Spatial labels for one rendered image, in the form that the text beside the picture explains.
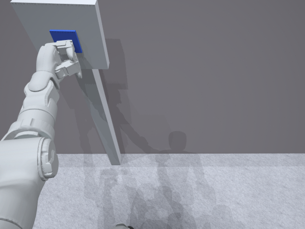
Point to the panel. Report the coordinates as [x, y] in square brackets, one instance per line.
[38, 17]

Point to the robot left upper arm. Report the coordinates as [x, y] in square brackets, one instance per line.
[25, 165]

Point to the robot left forearm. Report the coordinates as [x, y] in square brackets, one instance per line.
[39, 111]

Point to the left robot shin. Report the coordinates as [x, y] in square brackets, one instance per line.
[121, 224]

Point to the left robot hand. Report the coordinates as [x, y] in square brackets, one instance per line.
[48, 60]

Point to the button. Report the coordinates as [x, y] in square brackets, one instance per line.
[60, 35]

